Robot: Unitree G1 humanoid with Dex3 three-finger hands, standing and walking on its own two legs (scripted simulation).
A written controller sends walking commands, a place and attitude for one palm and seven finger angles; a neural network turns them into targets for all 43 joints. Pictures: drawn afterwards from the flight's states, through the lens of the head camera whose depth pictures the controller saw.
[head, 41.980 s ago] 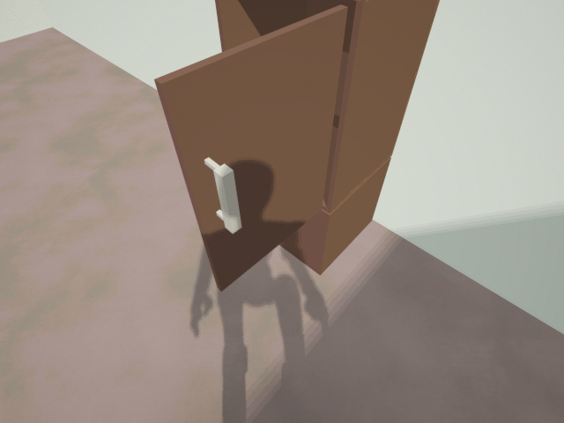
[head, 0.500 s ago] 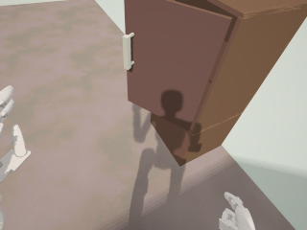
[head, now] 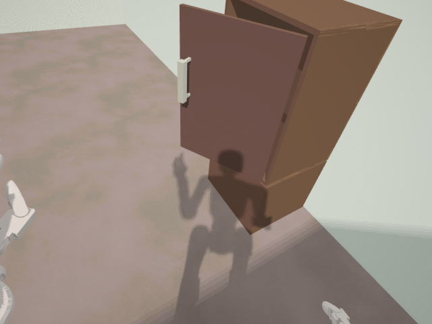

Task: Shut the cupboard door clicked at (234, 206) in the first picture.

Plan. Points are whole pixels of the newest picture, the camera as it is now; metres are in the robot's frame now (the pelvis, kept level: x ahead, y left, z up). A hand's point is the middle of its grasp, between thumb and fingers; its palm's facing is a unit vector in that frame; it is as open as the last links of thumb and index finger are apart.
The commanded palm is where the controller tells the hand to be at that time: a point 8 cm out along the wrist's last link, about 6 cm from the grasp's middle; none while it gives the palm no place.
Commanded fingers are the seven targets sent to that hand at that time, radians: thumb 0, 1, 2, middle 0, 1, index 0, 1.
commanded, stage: stop stepping back and stand still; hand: left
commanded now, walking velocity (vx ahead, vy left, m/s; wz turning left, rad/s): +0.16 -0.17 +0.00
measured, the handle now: (185, 80) +0.91 +0.14 +0.02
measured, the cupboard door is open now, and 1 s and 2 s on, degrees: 30 30 30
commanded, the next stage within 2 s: let the arm hang, fingers relaxed in 0.76 s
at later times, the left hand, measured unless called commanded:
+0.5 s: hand (44, 199) +0.24 +0.27 +0.16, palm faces +0.46 -0.81 -0.37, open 7.4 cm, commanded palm +0.19 +0.30 +0.18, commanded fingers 0.00 0.90 0.90 -0.20 -0.30 -0.20 -0.30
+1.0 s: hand (76, 269) +0.23 +0.27 -0.02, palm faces +0.08 -0.90 -0.42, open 7.4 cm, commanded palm none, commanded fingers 0.00 0.90 0.90 -0.20 -0.30 -0.20 -0.30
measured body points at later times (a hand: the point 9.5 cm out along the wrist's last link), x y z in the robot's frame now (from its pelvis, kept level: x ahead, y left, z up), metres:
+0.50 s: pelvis +0.04 +0.00 +0.00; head +0.03 +0.03 +0.45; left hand +0.21 +0.31 +0.18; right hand +0.19 -0.25 -0.07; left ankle +0.06 +0.12 -0.73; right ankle +0.02 -0.10 -0.73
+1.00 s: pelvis +0.02 +0.03 +0.00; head +0.02 +0.01 +0.45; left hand +0.22 +0.31 +0.00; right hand +0.17 -0.23 -0.11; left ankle +0.06 +0.12 -0.73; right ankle +0.02 -0.10 -0.73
